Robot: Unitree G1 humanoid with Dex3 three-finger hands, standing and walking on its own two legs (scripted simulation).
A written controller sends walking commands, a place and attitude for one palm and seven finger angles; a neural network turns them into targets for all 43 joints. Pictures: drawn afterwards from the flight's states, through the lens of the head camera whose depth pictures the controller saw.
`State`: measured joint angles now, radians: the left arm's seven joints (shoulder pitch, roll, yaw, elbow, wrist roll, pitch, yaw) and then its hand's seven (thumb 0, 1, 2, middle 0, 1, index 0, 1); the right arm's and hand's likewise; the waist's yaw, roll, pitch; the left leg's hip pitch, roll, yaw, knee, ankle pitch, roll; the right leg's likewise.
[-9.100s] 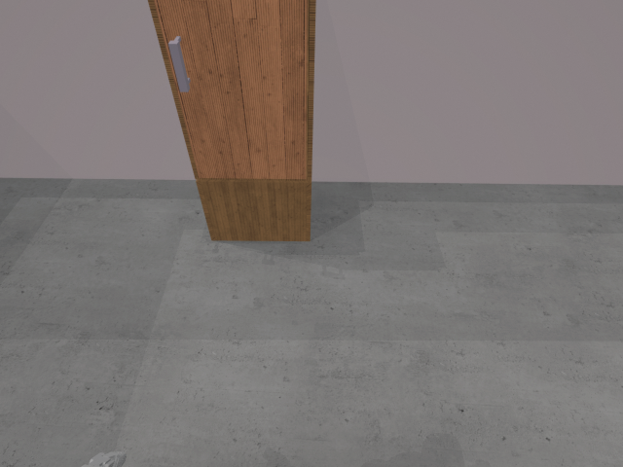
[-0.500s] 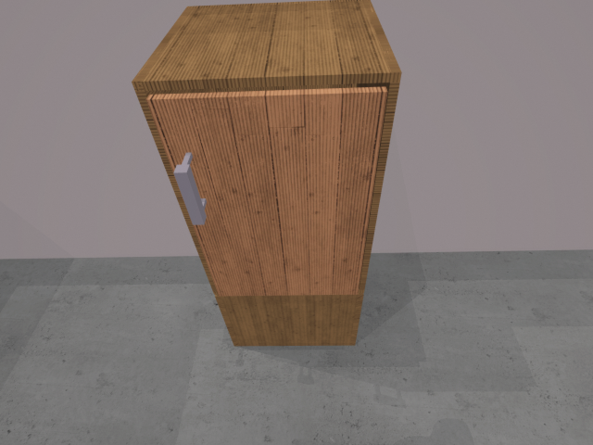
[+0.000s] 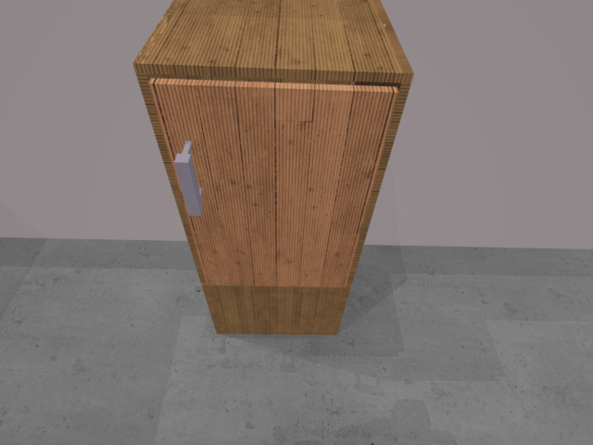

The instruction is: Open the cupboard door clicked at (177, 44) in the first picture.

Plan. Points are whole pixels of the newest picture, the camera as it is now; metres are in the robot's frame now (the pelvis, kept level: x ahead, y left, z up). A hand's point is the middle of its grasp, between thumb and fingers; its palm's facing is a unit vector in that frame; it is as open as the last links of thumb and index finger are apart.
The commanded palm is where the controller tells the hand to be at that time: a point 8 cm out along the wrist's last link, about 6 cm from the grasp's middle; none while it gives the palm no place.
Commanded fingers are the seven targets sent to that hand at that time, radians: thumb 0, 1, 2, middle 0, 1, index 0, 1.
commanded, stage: look again from close up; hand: left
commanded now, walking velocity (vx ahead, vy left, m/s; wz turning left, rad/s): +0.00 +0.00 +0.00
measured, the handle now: (192, 178) +0.55 +0.22 +0.02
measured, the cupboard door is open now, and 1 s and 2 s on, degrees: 0 0 0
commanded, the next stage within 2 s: raise the hand with hooked fingers in 0.34 s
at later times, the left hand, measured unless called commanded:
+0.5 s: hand out of the picture +0.07 +0.20 -0.16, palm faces +0.11 -0.97 -0.20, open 7.3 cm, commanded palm +0.12 +0.24 -0.07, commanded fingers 0.00 0.81 0.86 -0.21 -0.36 -0.21 -0.36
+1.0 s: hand (130, 436) +0.14 +0.21 -0.03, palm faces +0.23 -0.97 -0.07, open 9.4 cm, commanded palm +0.15 +0.26 -0.03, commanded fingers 0.00 0.22 0.61 -0.25 -0.74 -0.25 -0.74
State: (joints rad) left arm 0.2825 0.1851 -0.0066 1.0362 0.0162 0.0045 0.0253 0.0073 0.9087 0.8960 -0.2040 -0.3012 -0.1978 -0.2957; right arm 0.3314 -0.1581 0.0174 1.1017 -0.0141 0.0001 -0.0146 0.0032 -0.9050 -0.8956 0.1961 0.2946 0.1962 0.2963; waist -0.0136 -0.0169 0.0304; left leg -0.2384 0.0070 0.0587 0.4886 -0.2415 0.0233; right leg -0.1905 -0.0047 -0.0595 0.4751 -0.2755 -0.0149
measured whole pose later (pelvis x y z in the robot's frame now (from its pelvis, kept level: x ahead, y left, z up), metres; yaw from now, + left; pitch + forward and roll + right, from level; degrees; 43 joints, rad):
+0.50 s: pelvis +0.03 +0.02 +0.00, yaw +0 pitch +0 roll +0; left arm 0.39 0.17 0.01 0.73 -0.04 0.09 0.06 0.02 0.92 0.89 -0.21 -0.30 -0.20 -0.30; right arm 0.27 -0.17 0.01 1.01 0.01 -0.07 -0.04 0.01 -0.92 -0.90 0.20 0.29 0.20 0.30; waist 0.01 -0.02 0.02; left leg -0.20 -0.02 0.08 0.49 -0.29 0.04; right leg -0.17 -0.03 -0.04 0.50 -0.32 0.00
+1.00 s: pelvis -0.03 -0.03 -0.09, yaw +3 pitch +12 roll -2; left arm 0.44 0.22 0.27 0.05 -0.31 -0.56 -0.29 0.02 0.45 0.70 -0.24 -0.59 -0.23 -0.59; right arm 0.15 -0.27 -0.05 0.55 0.02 -0.23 -0.07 0.01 -0.90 -0.90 0.20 0.29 0.20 0.30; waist 0.06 -0.01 -0.12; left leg -0.89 0.04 -0.05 1.17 -0.49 -0.02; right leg -0.80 0.02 -0.15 1.14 -0.55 -0.07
